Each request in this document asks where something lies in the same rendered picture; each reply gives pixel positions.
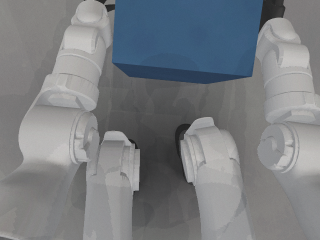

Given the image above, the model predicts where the robot right foot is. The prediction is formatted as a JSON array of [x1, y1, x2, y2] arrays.
[[175, 123, 193, 185]]

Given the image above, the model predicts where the robot right upper arm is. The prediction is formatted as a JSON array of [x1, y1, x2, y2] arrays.
[[257, 120, 320, 240]]

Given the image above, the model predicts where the robot left hand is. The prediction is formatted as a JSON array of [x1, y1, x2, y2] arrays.
[[84, 0, 115, 12]]

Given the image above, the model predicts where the left robot thigh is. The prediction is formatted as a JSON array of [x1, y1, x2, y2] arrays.
[[83, 140, 140, 240]]

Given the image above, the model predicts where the carton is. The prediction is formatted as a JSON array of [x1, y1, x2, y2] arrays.
[[112, 0, 263, 84]]

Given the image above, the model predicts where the right robot forearm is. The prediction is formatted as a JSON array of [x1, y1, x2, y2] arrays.
[[255, 17, 320, 125]]

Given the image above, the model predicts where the left robot forearm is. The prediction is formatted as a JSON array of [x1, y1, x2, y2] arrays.
[[18, 0, 112, 150]]

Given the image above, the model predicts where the robot left upper arm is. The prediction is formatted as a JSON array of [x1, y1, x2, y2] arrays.
[[0, 104, 100, 240]]

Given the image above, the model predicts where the robot right hand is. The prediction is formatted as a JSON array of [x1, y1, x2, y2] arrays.
[[258, 0, 286, 33]]

